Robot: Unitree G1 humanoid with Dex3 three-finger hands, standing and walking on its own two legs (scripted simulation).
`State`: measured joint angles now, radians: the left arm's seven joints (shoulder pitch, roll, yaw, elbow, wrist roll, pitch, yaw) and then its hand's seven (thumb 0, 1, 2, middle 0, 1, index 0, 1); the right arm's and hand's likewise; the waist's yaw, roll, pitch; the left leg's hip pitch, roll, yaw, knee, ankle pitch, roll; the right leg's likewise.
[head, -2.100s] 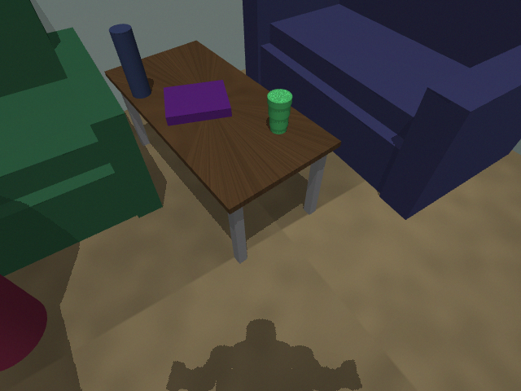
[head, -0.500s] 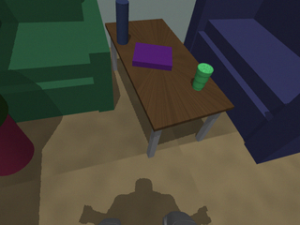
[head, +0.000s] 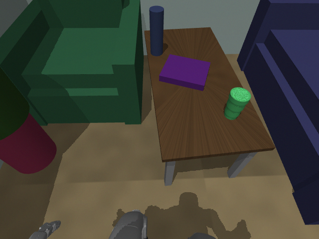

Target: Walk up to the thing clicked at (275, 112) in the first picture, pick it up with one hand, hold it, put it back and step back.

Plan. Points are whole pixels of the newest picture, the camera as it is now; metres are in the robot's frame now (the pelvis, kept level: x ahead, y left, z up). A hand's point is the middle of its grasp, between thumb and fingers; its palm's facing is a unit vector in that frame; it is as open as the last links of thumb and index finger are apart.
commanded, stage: walk up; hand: right
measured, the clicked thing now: (235, 105) +0.71 -0.30 -0.23
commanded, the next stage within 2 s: none
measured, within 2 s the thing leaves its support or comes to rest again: neither
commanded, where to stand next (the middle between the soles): +0.17 -0.19 m, yaw +10 degrees
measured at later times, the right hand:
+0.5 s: hand out of the picture +0.15 -0.52 -0.13, palm faces -0.13 +0.77 -0.62, open 7.4 cm
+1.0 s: hand (307, 173) +0.35 -0.46 -0.16, palm faces -0.29 +0.88 -0.37, open 7.4 cm
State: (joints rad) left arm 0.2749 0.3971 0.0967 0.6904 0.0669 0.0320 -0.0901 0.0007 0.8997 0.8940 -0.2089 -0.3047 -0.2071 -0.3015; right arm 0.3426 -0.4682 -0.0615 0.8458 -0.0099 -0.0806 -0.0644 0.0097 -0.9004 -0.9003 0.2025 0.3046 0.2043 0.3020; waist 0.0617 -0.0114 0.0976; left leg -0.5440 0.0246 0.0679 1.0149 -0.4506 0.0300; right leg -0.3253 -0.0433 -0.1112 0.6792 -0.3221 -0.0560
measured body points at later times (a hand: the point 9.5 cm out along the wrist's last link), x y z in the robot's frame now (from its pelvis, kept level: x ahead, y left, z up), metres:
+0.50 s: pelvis +0.10 -0.18 -0.03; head +0.12 -0.14 +0.41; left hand +0.16 +0.18 -0.15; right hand +0.15 -0.56 -0.09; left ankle +0.12 +0.05 -0.72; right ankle +0.15 -0.36 -0.72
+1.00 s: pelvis +0.14 -0.24 -0.02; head +0.20 -0.23 +0.43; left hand +0.08 +0.10 -0.11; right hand +0.36 -0.50 -0.13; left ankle +0.15 -0.10 -0.72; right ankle +0.15 -0.36 -0.72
